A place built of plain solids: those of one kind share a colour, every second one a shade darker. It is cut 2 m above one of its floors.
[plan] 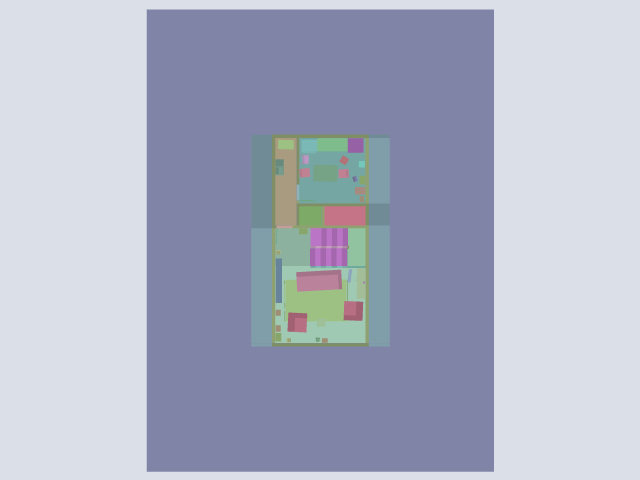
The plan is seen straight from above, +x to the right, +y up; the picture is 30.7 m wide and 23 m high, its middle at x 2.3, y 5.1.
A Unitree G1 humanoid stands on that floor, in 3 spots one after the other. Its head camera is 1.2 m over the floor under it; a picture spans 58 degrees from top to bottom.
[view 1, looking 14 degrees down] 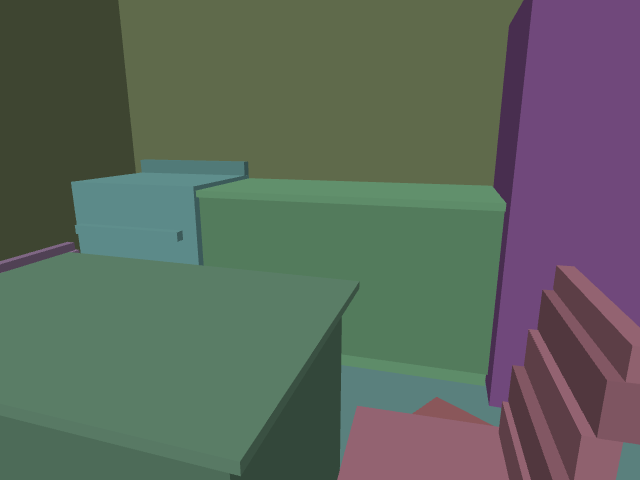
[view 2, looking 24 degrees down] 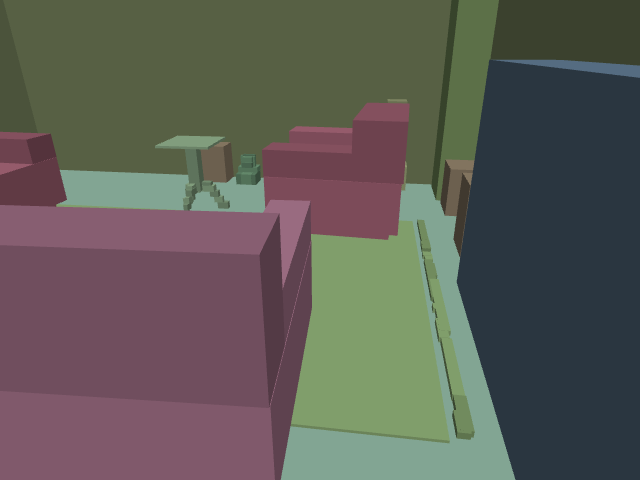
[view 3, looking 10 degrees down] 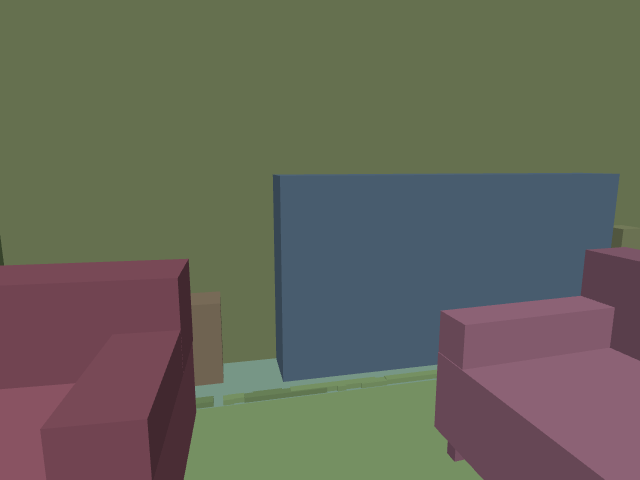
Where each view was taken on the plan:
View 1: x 3.38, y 7.42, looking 106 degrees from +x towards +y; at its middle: counter_run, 2.09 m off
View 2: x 0.94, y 4.28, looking -82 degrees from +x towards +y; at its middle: rug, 2.92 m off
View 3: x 2.73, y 1.77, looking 167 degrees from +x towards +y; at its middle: bookcase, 2.34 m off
